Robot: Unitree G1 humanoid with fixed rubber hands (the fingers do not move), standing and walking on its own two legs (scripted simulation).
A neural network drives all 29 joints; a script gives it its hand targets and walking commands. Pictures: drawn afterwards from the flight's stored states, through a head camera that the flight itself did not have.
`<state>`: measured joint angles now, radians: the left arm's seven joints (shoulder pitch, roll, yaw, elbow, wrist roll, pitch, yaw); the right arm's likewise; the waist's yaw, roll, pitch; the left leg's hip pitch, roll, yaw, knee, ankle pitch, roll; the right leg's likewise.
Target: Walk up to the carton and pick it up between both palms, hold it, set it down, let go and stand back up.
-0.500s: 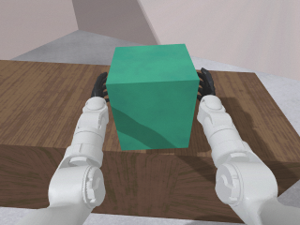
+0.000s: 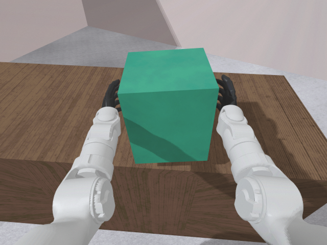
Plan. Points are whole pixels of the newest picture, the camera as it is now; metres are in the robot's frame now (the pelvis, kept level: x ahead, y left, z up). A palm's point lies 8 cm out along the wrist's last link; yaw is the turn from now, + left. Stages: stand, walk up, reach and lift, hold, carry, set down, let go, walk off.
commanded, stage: set down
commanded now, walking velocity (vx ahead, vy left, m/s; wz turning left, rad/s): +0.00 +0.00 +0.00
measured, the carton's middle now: (168, 107) +0.46 +0.03 +0.11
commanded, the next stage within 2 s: none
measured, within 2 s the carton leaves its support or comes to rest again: neither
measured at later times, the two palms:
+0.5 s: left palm (111, 116) +0.40 +0.18 +0.12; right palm (225, 109) +0.42 -0.11 +0.14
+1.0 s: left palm (112, 120) +0.41 +0.18 +0.10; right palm (223, 111) +0.43 -0.11 +0.13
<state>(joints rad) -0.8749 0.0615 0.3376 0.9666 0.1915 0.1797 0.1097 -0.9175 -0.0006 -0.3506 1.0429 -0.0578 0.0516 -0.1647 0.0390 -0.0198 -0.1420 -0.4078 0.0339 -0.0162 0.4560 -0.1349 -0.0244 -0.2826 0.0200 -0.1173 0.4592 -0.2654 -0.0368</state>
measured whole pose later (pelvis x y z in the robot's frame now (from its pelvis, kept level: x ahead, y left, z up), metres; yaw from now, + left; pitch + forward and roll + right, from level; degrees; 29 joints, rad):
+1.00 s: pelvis +0.01 +0.00 +0.00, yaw +0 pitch +6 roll +0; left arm -0.84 0.05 0.41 1.05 0.19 0.07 0.09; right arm -0.91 0.06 -0.52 1.05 -0.28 0.00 -0.10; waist 0.04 -0.02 -0.12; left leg -0.41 0.03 -0.01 0.45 -0.15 -0.03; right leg -0.28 0.02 -0.12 0.46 -0.28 -0.03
